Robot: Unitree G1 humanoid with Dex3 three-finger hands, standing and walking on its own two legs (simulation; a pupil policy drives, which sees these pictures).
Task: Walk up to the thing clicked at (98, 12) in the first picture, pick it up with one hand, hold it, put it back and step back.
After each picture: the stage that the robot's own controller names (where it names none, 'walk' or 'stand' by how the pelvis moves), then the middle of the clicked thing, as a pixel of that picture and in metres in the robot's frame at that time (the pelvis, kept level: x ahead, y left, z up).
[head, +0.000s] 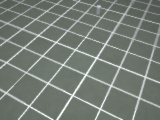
stand; (98, 9) +2.24 -0.31 -0.72
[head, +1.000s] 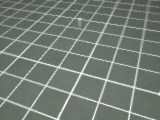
walk; (79, 22) +2.11 +0.10 -0.69
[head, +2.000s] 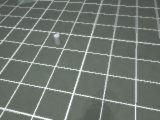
walk; (57, 39) +1.48 +0.35 -0.72
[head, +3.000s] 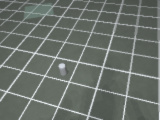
walk; (62, 69) +1.04 +0.26 -0.72
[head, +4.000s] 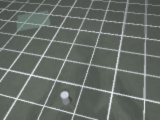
walk; (65, 98) +0.70 +0.19 -0.71
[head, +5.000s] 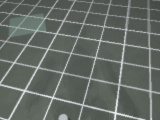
walk; out of the picture +0.48 +0.17 -0.71
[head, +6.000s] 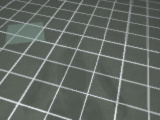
stand; out of the picture +0.39 +0.14 -0.72
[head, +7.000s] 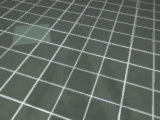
stand; out of the picture +0.40 +0.13 -0.72
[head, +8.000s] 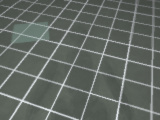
stand; out of the picture +0.41 +0.15 -0.72
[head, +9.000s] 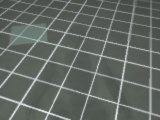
stand; out of the picture +0.40 +0.15 -0.73
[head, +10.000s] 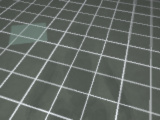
stand; out of the picture +0.39 +0.15 -0.73
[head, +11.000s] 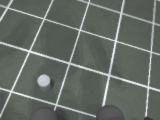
go down; (44, 83) +0.45 +0.16 -0.47
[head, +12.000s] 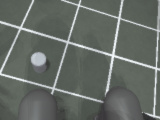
go down; (39, 63) +0.49 +0.16 -0.33
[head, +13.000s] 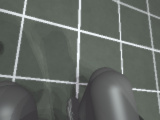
close in; out of the picture +0.48 +0.20 -0.24
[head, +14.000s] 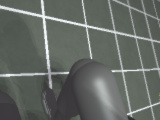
close; out of the picture +0.48 +0.23 -0.23
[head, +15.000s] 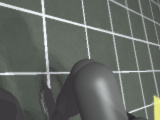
lift; out of the picture +0.47 +0.23 -0.24
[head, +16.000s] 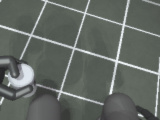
lift; (24, 81) +0.34 +0.19 -0.07
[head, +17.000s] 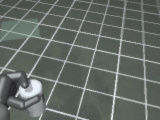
hold; (33, 98) +0.32 +0.16 +0.01
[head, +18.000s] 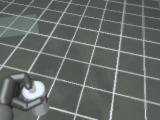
hold; (37, 99) +0.32 +0.15 -0.01
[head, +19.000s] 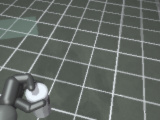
hold; (39, 101) +0.32 +0.14 -0.01
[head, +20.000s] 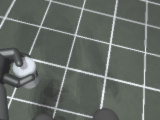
crouch; (27, 73) +0.40 +0.16 -0.08
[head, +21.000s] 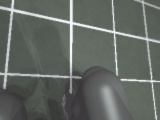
lower; out of the picture +0.47 +0.21 -0.22
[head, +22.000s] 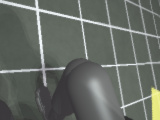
lower; out of the picture +0.52 +0.14 -0.27
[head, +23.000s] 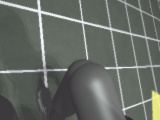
lower; out of the picture +0.51 +0.14 -0.27
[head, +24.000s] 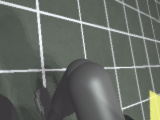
lower; out of the picture +0.51 +0.13 -0.27
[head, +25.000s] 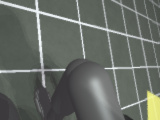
lower; out of the picture +0.50 +0.12 -0.27
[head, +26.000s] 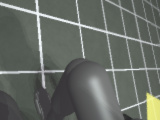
open; out of the picture +0.49 +0.11 -0.27
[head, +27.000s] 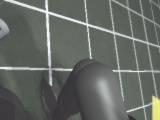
stand; out of the picture +0.49 +0.10 -0.26
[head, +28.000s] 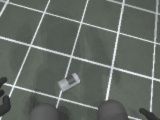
stand; (68, 82) +0.45 +0.02 -0.48
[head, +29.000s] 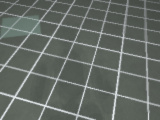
stand; out of the picture +0.38 +0.00 -0.69
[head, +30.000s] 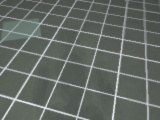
stand; out of the picture +0.37 +0.01 -0.69
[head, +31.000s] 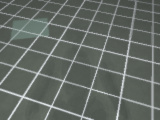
stand; out of the picture +0.37 -0.01 -0.73
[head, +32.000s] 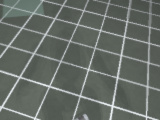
walk; out of the picture +0.40 -0.05 -0.72
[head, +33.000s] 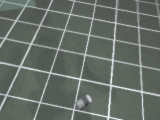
walk; (83, 101) +0.54 -0.07 -0.72
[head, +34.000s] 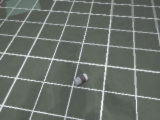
walk; (80, 79) +0.81 +0.06 -0.73
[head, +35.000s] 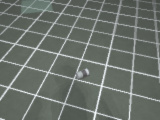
stand; (82, 73) +0.99 -0.03 -0.73
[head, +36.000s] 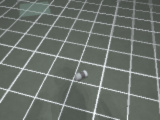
stand; (80, 75) +1.00 -0.02 -0.75
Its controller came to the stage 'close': yes
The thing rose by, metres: 0.70
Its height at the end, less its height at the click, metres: -0.02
